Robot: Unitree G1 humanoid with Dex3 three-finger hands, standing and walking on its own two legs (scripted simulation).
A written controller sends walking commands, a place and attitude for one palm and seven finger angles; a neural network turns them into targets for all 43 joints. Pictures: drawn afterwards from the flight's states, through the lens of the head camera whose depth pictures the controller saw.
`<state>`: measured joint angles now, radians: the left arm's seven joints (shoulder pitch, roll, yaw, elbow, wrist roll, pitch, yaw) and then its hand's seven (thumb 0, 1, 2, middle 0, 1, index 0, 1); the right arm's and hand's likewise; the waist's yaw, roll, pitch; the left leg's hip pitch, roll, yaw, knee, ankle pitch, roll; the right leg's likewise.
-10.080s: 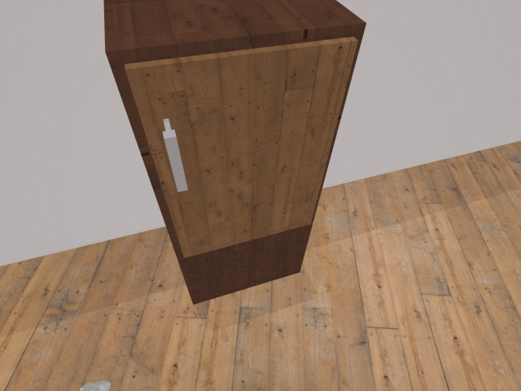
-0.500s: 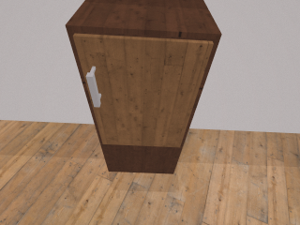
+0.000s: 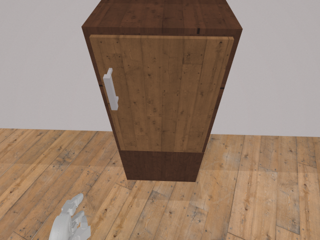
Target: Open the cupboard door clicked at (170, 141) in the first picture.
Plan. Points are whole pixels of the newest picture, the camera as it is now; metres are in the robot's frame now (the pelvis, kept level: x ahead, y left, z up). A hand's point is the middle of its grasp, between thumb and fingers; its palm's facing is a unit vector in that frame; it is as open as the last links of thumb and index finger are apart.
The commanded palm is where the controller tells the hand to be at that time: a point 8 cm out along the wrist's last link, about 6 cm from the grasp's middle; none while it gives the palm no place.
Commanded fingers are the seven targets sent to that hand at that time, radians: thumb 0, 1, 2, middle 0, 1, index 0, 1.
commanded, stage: raise the hand with hooked fingers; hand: left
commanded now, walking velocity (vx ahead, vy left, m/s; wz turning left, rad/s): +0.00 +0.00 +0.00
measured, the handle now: (112, 89) +0.57 +0.20 +0.05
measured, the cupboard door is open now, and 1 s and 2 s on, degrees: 0 0 0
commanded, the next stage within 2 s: move the hooked fingers beside the handle in 1.96 s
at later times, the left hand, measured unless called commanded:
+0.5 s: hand (81, 220) +0.17 +0.19 +0.00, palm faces +0.01 -1.00 -0.09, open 9.9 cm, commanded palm +0.15 +0.26 -0.01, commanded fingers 0.00 0.13 0.57 -0.25 -0.80 -0.25 -0.80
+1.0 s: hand (64, 191) +0.22 +0.24 +0.03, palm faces +0.01 -1.00 -0.05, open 12.9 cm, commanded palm +0.20 +0.30 +0.04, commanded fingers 0.00 -0.45 0.32 -0.30 -1.17 -0.30 -1.17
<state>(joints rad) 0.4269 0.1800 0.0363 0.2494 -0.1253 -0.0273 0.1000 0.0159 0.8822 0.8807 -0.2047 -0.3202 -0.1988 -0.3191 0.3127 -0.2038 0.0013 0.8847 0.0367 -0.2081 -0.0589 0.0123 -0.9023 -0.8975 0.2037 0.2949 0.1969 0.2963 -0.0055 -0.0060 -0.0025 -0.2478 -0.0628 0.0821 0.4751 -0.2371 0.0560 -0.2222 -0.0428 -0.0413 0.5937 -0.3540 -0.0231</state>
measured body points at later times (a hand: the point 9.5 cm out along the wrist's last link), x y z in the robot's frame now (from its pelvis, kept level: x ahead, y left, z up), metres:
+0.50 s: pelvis -0.06 -0.03 -0.08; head -0.01 -0.02 +0.37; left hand +0.16 +0.24 +0.01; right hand +0.15 -0.25 -0.14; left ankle +0.01 +0.08 -0.73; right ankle -0.04 -0.11 -0.73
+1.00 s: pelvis -0.03 +0.00 -0.04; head +0.02 +0.02 +0.41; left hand +0.21 +0.30 +0.03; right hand +0.14 -0.25 -0.11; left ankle +0.01 +0.08 -0.73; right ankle -0.04 -0.11 -0.73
